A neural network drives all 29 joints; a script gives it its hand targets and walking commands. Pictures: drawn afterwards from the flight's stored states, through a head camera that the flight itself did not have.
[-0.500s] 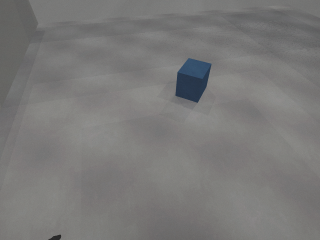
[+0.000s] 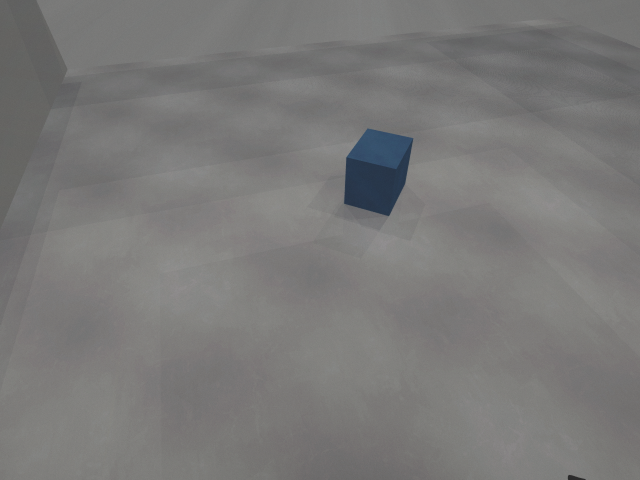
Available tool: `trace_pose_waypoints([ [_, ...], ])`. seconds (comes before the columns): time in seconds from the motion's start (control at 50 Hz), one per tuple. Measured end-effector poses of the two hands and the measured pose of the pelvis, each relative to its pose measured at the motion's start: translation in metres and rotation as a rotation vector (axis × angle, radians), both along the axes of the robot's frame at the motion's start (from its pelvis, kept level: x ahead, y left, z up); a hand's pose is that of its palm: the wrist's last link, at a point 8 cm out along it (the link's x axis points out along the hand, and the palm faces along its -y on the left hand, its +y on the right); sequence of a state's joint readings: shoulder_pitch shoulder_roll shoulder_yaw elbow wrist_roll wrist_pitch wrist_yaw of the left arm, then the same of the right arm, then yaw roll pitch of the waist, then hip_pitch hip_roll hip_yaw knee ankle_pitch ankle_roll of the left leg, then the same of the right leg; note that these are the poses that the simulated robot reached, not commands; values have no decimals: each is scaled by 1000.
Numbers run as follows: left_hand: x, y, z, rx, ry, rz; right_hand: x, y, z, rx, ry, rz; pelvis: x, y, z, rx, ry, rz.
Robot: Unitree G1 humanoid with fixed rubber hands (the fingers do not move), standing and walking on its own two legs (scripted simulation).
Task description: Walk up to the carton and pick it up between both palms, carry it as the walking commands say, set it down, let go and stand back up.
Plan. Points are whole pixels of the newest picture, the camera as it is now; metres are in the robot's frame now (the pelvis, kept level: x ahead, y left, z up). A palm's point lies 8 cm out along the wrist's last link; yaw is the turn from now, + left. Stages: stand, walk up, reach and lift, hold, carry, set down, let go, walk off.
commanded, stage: walk up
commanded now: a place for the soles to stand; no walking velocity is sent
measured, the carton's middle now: (378, 171) +1.66 -0.22 -0.64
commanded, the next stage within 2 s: none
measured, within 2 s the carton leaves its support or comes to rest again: neither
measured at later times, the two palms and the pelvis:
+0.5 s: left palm (133, 410) +0.26 +0.30 -0.10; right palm (632, 454) +0.22 -0.38 -0.09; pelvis +0.15 -0.04 -0.02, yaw -7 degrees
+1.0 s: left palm (270, 233) +0.61 +0.14 -0.08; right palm (639, 393) +0.31 -0.46 -0.11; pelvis +0.38 -0.13 -0.02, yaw -13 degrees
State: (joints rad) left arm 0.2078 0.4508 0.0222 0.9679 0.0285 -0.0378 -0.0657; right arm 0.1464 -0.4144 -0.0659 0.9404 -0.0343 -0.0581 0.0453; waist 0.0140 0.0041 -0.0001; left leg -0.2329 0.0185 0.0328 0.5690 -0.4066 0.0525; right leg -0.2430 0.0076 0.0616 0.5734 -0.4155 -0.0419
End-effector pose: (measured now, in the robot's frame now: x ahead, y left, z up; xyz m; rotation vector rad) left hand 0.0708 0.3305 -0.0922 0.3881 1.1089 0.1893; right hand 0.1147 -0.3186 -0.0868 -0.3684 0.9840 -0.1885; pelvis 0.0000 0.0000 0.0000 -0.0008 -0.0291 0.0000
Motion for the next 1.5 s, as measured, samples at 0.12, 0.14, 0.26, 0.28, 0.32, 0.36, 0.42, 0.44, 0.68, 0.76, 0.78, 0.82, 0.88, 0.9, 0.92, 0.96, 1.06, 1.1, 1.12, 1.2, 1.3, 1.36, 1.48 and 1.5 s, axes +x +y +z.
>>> trace_pose_waypoints([
  [0.12, 52, 2, 11, 39, -20, -88, -26, -40, 8, -57, -15, -115, 25, -8, -3, 7, -12, -57],
  [0.14, 67, -2, 14, 38, -35, -109, -33, -47, 8, -64, 4, -135, 31, -11, -2, 7, -15, -62],
  [0.26, 150, -29, 27, 71, -160, -198, -31, -90, -6, -91, 75, -173, 72, -41, -15, -5, -18, -97],
  [0.28, 156, -30, 24, 86, -171, -196, -21, -93, -10, -90, 77, -158, 76, -45, -20, -4, -21, -102],
  [0.32, 161, -35, 20, 89, -165, -178, 3, -91, -13, -77, 67, -131, 86, -49, -22, -22, -36, -105],
  [0.36, 162, -40, 16, 73, -143, -162, 30, -85, -13, -50, 38, -113, 98, -50, -19, -39, -36, -109],
  [0.42, 167, -42, 9, 50, -101, -154, 67, -72, -8, -16, 8, -83, 120, -49, -15, -40, -21, -118],
  [0.44, 171, -41, 7, 44, -92, -152, 78, -69, -6, -13, 6, -73, 128, -49, -15, -39, -17, -119],
  [0.68, 322, -76, -7, -38, -87, -295, 93, -79, 28, -99, 35, -262, 234, -52, -3, -6, 3, -191],
  [0.76, 389, -106, 4, -63, -134, -343, 92, -86, 32, -85, 101, -318, 268, -66, 4, -5, 4, -205],
  [0.78, 406, -115, 7, -68, -145, -358, 94, -88, 31, -78, 118, -327, 276, -70, 5, -5, 4, -208],
  [0.82, 440, -134, 12, -72, -165, -395, 101, -95, 26, -63, 147, -342, 294, -79, 4, 1, 6, -219],
  [0.88, 490, -164, 16, -64, -191, -436, 118, -111, 13, -41, 173, -367, 324, -96, -2, 5, 11, -227],
  [0.9, 506, -173, 16, -56, -205, -442, 126, -117, 6, -35, 179, -373, 335, -104, -7, 8, 12, -222],
  [0.92, 521, -180, 16, -45, -229, -443, 134, -124, -2, -30, 189, -373, 346, -112, -12, 13, 13, -215],
  [0.96, 540, -190, 16, -19, -269, -425, 159, -135, -18, -15, 208, -359, 362, -125, -20, 10, 7, -226],
  [1.06, 531, -187, 22, 17, -215, -333, 254, -148, -27, 36, 116, -281, 398, -141, -13, -10, -28, -227],
  [1.1, 523, -178, 25, 41, -177, -294, 288, -152, -27, 51, 91, -245, 414, -144, -9, -21, -27, -219],
  [1.12, 519, -173, 27, 55, -158, -276, 304, -154, -26, 56, 86, -228, 421, -146, -8, -24, -25, -217],
  [1.2, 511, -153, 35, 99, -102, -207, 361, -161, -20, 62, 80, -159, 455, -150, -2, -26, -15, -196],
  [1.3, 519, -134, 30, 113, -37, -151, 440, -168, -6, 33, 41, -97, 500, -151, -2, -31, 6, -180],
  [1.36, 534, -126, 17, 100, 10, -133, 496, -166, 4, 5, -9, -63, 531, -147, -6, -23, 18, -176],
  [1.48, 595, -135, -13, 39, 31, -151, 572, -161, 18, -57, -120, -66, 585, -135, -15, -13, 12, -174],
  [1.5, 608, -140, -14, 26, 25, -169, 575, -160, 20, -54, -122, -84, 592, -136, -13, -14, 7, -176],
])
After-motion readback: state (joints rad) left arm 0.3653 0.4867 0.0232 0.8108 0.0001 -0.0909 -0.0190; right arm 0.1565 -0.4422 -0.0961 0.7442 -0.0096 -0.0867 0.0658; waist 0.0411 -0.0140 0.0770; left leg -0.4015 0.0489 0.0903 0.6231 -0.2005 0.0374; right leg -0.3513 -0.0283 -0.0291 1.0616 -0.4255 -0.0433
